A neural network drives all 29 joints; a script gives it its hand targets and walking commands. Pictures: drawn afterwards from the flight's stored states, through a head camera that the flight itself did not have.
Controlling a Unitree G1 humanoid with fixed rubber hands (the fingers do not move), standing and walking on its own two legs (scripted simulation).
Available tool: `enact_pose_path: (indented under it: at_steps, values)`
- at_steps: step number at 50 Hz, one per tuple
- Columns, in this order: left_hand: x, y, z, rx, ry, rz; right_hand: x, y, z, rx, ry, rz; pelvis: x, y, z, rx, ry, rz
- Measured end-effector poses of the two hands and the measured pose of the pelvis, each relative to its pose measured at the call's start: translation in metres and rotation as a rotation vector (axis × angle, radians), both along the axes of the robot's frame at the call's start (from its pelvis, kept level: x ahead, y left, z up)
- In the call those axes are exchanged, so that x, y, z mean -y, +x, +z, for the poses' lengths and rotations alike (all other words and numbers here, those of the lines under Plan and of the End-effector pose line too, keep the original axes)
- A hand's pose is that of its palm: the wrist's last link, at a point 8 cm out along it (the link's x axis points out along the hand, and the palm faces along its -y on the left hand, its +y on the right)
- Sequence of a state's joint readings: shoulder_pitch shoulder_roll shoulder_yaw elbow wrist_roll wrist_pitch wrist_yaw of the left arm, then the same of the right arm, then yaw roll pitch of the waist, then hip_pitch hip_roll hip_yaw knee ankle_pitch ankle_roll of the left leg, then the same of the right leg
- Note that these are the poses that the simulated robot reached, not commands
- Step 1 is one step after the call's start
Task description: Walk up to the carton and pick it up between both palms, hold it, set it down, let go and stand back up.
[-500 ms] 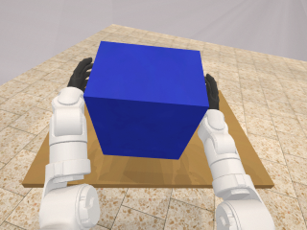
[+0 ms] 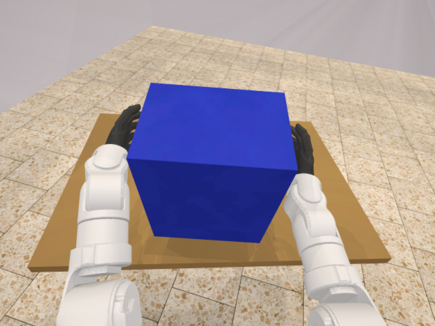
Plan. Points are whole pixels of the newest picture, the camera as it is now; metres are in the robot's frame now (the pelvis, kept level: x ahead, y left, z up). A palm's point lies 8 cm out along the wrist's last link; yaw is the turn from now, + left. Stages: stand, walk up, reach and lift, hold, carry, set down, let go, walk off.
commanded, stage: set down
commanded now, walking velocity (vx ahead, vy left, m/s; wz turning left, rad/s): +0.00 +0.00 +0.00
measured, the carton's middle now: (211, 172) +0.37 -0.07 +0.11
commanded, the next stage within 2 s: none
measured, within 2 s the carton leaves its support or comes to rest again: rests again in 1.04 s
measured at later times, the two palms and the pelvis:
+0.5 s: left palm (133, 154) +0.41 +0.08 +0.14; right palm (304, 183) +0.30 -0.23 +0.12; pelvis +0.00 +0.00 +0.00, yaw -1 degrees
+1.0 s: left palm (141, 156) +0.41 +0.06 +0.13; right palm (306, 191) +0.30 -0.24 +0.11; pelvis +0.00 +0.00 +0.00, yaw -2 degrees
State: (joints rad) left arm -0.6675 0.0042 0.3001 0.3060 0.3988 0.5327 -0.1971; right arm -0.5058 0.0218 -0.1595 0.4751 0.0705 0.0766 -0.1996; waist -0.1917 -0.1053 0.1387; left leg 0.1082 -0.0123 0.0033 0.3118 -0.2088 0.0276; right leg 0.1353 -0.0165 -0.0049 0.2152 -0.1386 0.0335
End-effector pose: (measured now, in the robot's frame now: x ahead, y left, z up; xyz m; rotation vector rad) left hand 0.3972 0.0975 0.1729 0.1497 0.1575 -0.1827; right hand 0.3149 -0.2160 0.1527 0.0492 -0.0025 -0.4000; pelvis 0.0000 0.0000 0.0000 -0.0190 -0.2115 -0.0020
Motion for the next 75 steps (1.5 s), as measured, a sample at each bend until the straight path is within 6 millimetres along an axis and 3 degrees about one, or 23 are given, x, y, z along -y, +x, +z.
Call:
enact_pose_path:
  at_steps: [19,30,52,75]
  values:
    - [0.020,0.011,-0.022,-0.047,0.001,-0.060,0.014,-0.010,-0.023,-0.036,0.018,-0.064,0.001,-0.001,0.001,-0.039,0.003,-0.012]
    - [0.020,0.012,-0.037,-0.065,0.001,-0.069,0.013,-0.012,-0.033,-0.052,0.012,-0.074,0.000,0.002,0.002,-0.053,0.003,-0.019]
    - [0.033,0.018,-0.043,-0.068,-0.003,-0.097,0.020,-0.018,-0.048,-0.051,0.014,-0.111,-0.001,0.003,0.002,-0.058,0.006,-0.036]
    - [0.033,0.028,-0.062,-0.047,-0.015,-0.078,0.020,-0.011,-0.063,-0.037,0.000,-0.107,0.007,0.022,0.002,-0.085,-0.001,-0.044]
